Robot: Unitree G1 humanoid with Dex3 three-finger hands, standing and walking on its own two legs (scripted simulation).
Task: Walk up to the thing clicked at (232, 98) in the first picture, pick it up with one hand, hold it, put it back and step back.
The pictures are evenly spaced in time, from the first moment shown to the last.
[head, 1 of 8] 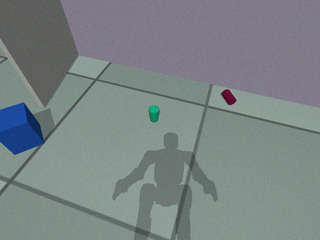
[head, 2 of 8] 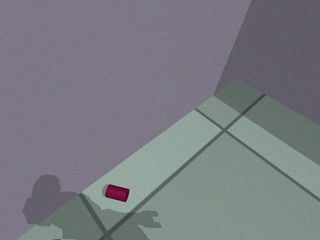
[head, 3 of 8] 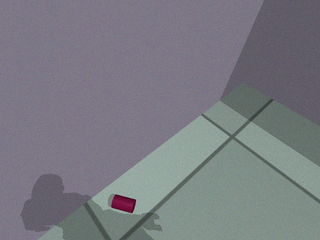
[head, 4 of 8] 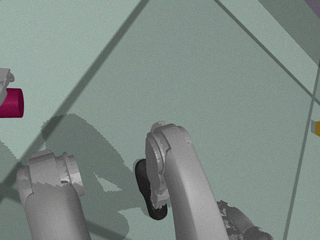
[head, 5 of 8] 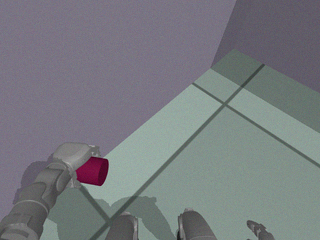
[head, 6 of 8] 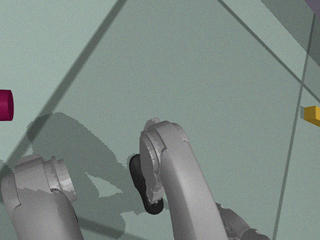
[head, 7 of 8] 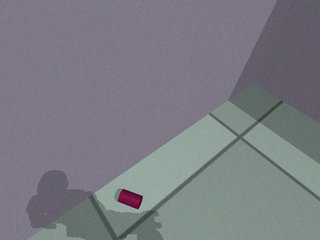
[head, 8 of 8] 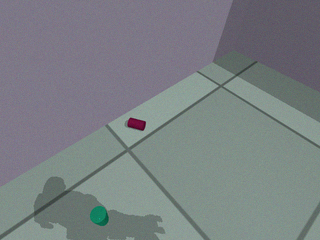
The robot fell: no
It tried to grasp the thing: yes
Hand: left
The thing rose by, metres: 0.68
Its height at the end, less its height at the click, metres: +0.00
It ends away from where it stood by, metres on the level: 0.01
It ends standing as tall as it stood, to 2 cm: yes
